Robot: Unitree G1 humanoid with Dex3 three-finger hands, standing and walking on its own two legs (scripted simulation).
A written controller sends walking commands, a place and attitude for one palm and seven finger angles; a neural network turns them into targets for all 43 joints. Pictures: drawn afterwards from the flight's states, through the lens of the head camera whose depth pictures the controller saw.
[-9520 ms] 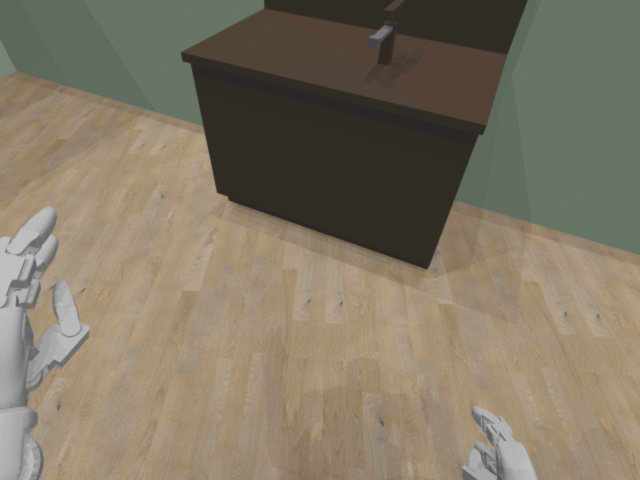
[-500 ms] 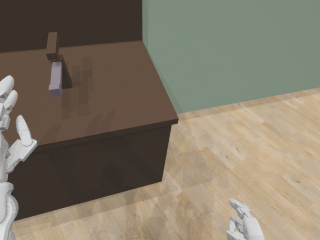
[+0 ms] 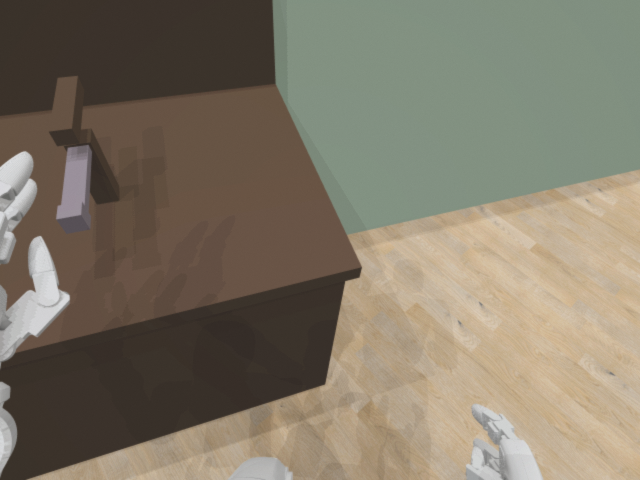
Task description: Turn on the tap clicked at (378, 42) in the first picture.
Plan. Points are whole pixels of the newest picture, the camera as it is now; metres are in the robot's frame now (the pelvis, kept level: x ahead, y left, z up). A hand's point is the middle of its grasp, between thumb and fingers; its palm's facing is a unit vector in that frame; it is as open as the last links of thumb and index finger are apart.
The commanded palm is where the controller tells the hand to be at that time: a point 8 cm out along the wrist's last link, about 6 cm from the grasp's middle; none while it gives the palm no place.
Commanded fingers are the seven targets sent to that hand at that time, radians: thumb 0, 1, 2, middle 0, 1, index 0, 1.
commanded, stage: shuffle to correct the standing spot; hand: left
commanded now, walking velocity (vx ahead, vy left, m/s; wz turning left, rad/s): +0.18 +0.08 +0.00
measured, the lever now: (74, 217) +0.38 +0.36 +0.09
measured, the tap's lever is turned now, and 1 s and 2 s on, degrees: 0 0 0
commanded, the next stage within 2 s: come to a stop and stand still in 0.26 s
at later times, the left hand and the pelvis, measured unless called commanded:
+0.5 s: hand (26, 231) +0.28 +0.31 +0.18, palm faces +0.47 -0.78 -0.40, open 7.4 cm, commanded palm +0.24 +0.32 +0.20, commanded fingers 0.00 0.90 0.90 -0.20 -0.30 -0.20 -0.30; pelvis +0.08 +0.04 +0.02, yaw +0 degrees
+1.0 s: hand (13, 220) +0.30 +0.34 +0.17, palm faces +0.42 -0.78 -0.47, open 7.4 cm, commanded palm +0.24 +0.34 +0.20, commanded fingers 0.00 0.90 0.90 -0.20 -0.30 -0.20 -0.30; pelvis +0.09 +0.06 +0.02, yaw +0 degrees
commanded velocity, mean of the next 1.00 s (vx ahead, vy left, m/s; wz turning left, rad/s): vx -0.01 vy -0.01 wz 0.00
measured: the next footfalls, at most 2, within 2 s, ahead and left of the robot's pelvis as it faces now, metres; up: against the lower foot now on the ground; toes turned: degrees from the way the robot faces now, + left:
left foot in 0.08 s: +0.14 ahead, +0.11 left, +0.00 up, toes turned +2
right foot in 0.36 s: +0.11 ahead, -0.05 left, +0.00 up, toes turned +2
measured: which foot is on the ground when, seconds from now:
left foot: up 0.00-0.06, down 0.08-0.36, up 0.38-0.56, down 0.58-1.00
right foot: down 0.00-0.08, up 0.10-0.34, down 0.36-1.00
